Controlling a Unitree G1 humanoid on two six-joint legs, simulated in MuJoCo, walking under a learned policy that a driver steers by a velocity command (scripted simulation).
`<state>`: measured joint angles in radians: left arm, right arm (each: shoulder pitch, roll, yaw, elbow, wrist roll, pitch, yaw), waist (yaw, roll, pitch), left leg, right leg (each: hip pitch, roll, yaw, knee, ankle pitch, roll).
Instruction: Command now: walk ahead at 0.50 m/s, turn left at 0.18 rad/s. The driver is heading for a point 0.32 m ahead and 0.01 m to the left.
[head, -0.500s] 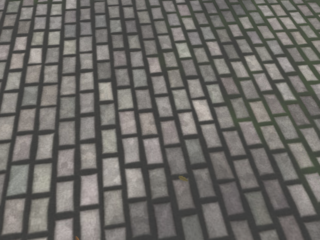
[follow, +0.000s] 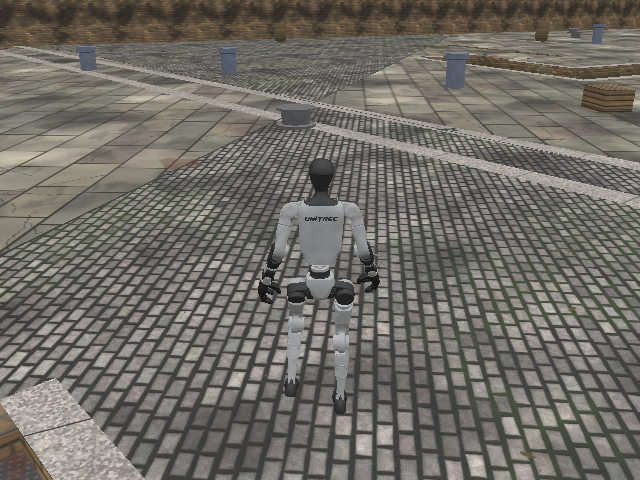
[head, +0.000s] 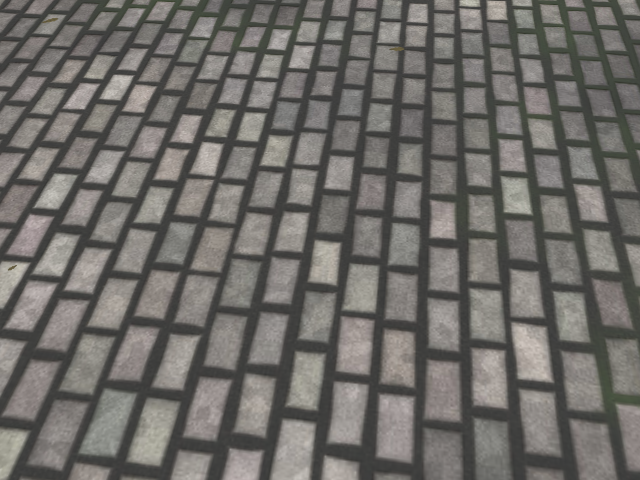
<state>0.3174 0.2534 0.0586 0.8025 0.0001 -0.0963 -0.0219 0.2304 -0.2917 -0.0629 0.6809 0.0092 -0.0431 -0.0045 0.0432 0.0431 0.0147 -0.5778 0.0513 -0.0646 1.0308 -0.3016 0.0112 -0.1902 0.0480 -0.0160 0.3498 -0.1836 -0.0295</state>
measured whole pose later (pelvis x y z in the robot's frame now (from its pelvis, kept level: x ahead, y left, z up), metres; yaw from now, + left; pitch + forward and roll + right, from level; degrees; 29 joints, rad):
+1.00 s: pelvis +0.26 +0.06 -0.01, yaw +1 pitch -2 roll +0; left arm 0.17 0.24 0.03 0.96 0.01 0.00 0.03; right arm 0.16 -0.24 -0.03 0.97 -0.01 0.01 -0.02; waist 0.00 -0.01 0.04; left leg -0.19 -0.03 0.02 0.47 -0.26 0.03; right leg -0.20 -0.03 0.02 0.49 -0.26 0.03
